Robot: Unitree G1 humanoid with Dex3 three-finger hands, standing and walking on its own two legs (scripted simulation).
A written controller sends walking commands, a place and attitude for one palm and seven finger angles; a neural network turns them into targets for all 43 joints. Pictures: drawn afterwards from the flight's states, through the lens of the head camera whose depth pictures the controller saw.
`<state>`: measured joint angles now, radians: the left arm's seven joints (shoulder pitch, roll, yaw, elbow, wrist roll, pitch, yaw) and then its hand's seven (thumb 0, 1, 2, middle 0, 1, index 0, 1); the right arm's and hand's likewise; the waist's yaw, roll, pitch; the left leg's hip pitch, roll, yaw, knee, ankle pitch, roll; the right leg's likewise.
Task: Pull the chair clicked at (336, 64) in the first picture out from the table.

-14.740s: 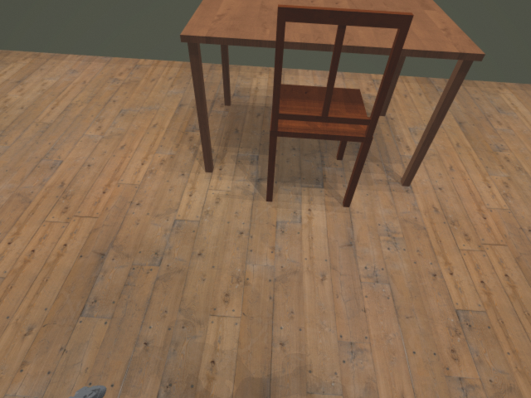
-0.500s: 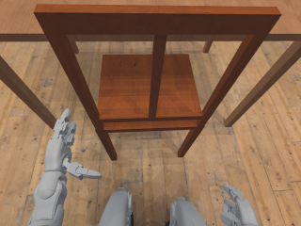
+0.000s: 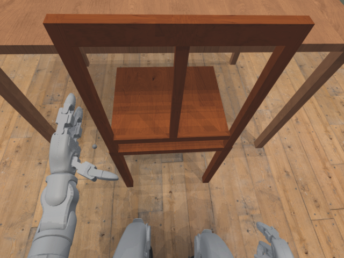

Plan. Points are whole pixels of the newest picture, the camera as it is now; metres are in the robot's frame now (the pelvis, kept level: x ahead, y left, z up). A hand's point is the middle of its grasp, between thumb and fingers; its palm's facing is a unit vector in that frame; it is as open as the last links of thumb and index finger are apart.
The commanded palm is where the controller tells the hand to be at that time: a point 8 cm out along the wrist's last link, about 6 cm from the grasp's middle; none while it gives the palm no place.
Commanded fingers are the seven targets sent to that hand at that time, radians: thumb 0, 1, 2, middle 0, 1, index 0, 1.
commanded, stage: push the fingers through the gap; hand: left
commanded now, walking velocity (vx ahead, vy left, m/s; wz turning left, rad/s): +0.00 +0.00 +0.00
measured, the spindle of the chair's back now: (176, 102) +0.47 +0.01 +0.04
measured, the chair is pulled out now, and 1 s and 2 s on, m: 0.00 0.00 0.00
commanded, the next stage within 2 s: hook a spindle and tug to test in 1.14 s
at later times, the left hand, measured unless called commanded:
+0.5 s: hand (105, 132) +0.39 +0.18 +0.01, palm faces +0.11 -0.99 -0.02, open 17.0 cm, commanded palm +0.37 +0.23 +0.02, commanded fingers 0.00 -0.50 0.30 -0.06 -0.08 -0.06 -0.08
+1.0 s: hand (101, 119) +0.43 +0.20 +0.01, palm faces +0.11 -0.99 -0.03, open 16.9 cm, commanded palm +0.40 +0.24 +0.02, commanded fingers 0.00 -0.50 0.30 -0.06 -0.08 -0.06 -0.08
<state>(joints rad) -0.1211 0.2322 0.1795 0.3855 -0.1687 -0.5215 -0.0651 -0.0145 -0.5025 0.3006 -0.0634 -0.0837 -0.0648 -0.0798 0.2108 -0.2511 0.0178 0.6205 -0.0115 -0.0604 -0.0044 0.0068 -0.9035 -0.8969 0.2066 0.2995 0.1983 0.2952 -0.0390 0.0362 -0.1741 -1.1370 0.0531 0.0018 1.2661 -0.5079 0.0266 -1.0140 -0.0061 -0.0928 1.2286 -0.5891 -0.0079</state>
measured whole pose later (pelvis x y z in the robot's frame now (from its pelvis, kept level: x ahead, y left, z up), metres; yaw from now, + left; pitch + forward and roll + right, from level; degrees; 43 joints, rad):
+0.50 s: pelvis +0.00 +0.00 +0.00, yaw -1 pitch +23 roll -3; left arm -0.34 0.24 0.24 0.62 -0.15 -0.46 -0.06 -0.02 -0.50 0.30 -0.06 -0.08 -0.06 -0.08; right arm 0.23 -0.25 0.01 0.62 -0.01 -0.02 0.00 0.01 -0.90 -0.90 0.21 0.30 0.20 0.30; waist -0.07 0.04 -0.15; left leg -1.17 0.06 0.02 1.27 -0.50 0.03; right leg -1.06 0.00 -0.07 1.23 -0.58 0.00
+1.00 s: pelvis +0.00 +0.01 -0.01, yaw -2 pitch +25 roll -4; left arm -0.50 0.32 0.32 0.80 -0.13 -0.49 -0.11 -0.01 -0.50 0.30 -0.06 -0.08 -0.06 -0.08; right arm 0.26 -0.25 0.01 0.65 -0.02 0.02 0.02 0.00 -0.90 -0.90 0.21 0.30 0.20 0.30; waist -0.10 0.03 -0.16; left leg -1.21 0.07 0.02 1.28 -0.51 0.04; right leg -1.09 0.01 -0.07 1.24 -0.58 0.00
